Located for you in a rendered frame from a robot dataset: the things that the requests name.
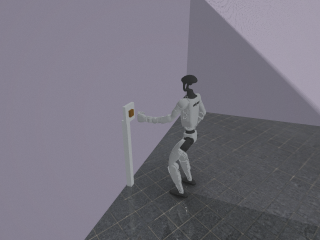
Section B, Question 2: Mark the button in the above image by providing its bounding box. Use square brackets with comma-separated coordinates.
[128, 109, 134, 118]

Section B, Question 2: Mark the robot right foot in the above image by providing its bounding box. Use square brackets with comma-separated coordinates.
[181, 177, 196, 186]

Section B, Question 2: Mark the left robot forearm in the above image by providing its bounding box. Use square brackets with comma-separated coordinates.
[145, 116, 171, 124]

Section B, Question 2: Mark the robot left hand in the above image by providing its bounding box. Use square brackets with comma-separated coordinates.
[137, 111, 146, 123]

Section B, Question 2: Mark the robot right shin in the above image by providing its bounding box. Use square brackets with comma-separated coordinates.
[178, 153, 192, 181]

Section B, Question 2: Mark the right robot forearm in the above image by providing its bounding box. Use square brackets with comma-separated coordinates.
[194, 116, 204, 128]

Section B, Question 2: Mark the robot left upper arm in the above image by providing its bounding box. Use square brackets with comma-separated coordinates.
[166, 99, 190, 123]

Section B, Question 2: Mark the robot right upper arm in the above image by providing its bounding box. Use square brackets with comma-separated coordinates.
[195, 93, 206, 117]

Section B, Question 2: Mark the panel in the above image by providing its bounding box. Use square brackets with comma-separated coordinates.
[121, 102, 135, 187]

